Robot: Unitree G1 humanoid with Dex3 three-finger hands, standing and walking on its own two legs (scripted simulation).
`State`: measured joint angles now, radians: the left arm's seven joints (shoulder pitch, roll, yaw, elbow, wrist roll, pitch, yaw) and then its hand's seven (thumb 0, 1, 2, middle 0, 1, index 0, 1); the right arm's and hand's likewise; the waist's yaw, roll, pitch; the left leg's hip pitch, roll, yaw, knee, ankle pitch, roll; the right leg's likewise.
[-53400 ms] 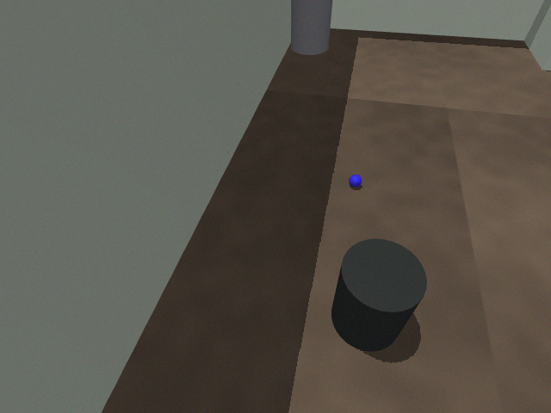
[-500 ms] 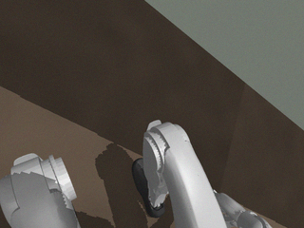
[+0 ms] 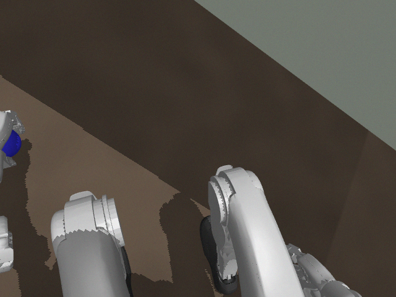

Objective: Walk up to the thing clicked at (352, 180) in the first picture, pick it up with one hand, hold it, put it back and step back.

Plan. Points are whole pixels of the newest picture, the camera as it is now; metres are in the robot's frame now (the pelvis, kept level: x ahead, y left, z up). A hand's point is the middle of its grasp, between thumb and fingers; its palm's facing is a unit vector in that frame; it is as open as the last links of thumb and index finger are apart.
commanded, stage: settle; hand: left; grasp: from above
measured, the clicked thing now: (1, 142) +0.43 +0.36 -0.19
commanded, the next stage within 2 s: lift in 0.20 s
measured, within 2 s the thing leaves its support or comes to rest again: neither
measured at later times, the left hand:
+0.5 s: hand out of the picture +0.41 +0.35 -0.12, palm faces -0.45 -0.12 -0.89, open 8.4 cm
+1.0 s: hand out of the picture +0.35 +0.34 +0.04, palm faces -0.43 -0.14 -0.89, open 8.4 cm
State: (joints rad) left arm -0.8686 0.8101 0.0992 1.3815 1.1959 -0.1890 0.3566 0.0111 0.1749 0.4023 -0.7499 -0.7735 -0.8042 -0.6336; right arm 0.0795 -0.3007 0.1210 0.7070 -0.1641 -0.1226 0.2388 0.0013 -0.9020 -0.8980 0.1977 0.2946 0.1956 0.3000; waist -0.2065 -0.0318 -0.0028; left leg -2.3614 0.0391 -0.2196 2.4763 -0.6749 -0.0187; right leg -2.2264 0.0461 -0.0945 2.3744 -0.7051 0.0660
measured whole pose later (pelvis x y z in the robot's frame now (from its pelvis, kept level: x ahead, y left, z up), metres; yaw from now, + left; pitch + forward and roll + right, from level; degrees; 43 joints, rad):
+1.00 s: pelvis -0.01 +0.00 +0.14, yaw +6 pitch +32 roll -7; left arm -0.54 0.62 0.02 0.79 1.04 -0.10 0.07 -0.01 0.19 0.47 -0.70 -0.81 -0.74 -0.71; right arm 0.14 -0.26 -0.03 0.66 -0.02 0.04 0.06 0.00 -0.90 -0.90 0.20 0.30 0.20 0.30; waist -0.09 0.03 -0.17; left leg -1.97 0.05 -0.11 2.02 -0.62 0.00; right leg -1.87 0.00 -0.04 1.96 -0.66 0.05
